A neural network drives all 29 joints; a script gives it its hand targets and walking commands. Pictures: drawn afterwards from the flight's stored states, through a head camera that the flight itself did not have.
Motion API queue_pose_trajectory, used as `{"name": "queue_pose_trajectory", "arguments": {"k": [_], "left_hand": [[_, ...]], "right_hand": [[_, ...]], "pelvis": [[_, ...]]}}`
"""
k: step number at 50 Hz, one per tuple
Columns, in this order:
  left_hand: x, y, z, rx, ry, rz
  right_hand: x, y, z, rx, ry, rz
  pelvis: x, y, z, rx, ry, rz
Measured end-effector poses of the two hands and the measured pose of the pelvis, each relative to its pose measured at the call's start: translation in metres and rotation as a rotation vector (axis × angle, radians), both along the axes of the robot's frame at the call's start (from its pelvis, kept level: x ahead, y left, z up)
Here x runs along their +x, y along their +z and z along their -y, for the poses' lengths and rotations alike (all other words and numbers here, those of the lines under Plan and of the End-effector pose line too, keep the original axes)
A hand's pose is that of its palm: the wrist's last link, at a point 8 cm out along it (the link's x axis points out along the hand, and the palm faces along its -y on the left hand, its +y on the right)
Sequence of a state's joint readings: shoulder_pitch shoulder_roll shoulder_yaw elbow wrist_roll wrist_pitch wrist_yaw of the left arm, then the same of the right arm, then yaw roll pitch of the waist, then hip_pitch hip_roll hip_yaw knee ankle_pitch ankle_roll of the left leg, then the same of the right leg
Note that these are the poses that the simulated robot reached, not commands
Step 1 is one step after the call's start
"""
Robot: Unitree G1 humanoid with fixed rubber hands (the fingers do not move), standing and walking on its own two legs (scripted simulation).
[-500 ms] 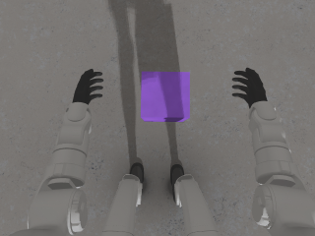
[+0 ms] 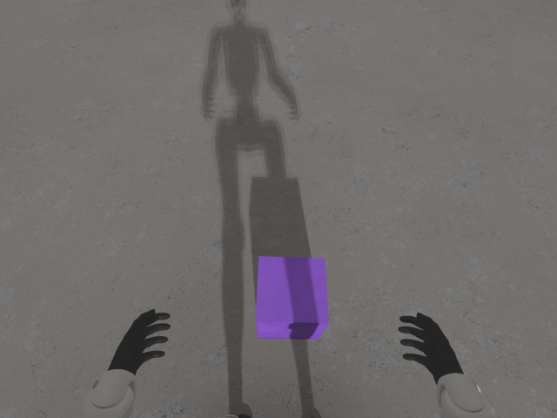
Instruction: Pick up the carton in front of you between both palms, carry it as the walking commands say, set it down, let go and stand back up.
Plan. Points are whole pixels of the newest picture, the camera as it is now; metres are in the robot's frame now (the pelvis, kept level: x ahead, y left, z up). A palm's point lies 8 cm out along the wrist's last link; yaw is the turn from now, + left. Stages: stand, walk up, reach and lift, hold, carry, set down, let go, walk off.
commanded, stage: let go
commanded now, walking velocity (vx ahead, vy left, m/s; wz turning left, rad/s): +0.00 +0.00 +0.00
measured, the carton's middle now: (290, 300) +0.46 -0.04 -0.64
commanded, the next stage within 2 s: stand in 0.52 s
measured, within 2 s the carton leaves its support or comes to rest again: neither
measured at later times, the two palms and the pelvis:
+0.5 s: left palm (115, 384) +0.17 +0.23 -0.06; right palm (453, 389) +0.17 -0.23 -0.06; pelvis +0.01 +0.00 +0.01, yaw +0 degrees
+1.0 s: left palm (80, 396) +0.16 +0.29 -0.08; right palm (489, 398) +0.16 -0.29 -0.08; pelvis +0.03 +0.00 +0.00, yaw +0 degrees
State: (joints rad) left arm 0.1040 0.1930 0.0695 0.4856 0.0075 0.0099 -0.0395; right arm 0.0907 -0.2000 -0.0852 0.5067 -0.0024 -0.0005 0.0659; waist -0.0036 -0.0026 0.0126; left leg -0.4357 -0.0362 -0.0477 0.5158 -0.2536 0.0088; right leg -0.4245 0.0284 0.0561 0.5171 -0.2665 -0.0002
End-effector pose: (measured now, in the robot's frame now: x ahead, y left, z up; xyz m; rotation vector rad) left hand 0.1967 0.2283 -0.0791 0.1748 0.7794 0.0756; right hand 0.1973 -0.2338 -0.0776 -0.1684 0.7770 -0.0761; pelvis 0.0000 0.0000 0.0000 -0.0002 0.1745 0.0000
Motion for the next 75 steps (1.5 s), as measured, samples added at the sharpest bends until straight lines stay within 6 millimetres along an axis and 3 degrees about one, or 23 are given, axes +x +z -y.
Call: {"name": "queue_pose_trajectory", "arguments": {"k": [8, 20, 27, 35, 40, 56, 75], "left_hand": [[-0.026, 0.017, -0.007, 0.000, -0.005, -0.005], [-0.024, 0.021, -0.004, -0.006, -0.011, -0.015], [-0.026, 0.019, -0.004, 0.009, -0.005, -0.024], [-0.038, 0.004, -0.043, 0.152, 0.038, -0.090], [-0.041, 0.001, -0.054, 0.180, 0.049, -0.121], [-0.043, -0.007, -0.059, 0.185, 0.060, -0.168], [-0.072, -0.009, -0.070, 0.193, 0.076, -0.231]], "right_hand": [[-0.027, 0.017, -0.003, 0.003, 0.003, -0.004], [-0.026, 0.019, -0.003, 0.002, 0.013, -0.018], [-0.027, 0.017, 0.001, -0.015, 0.011, -0.024], [-0.036, 0.006, 0.043, -0.164, -0.024, -0.086], [-0.038, 0.004, 0.056, -0.201, -0.033, -0.115], [-0.040, -0.002, 0.056, -0.211, -0.039, -0.159], [-0.063, -0.004, 0.063, -0.222, -0.051, -0.209]], "pelvis": [[0.010, 0.008, -0.002, -0.001, -0.002, 0.157], [0.009, 0.006, -0.001, 0.000, -0.001, 0.264], [0.010, 0.006, 0.002, 0.000, 0.001, 0.259], [0.015, 0.002, 0.003, -0.007, 0.004, 0.182], [0.020, 0.002, 0.003, -0.007, 0.005, 0.171], [0.027, 0.004, 0.001, -0.006, 0.007, 0.180], [0.015, 0.008, -0.001, -0.004, 0.006, 0.204]]}}
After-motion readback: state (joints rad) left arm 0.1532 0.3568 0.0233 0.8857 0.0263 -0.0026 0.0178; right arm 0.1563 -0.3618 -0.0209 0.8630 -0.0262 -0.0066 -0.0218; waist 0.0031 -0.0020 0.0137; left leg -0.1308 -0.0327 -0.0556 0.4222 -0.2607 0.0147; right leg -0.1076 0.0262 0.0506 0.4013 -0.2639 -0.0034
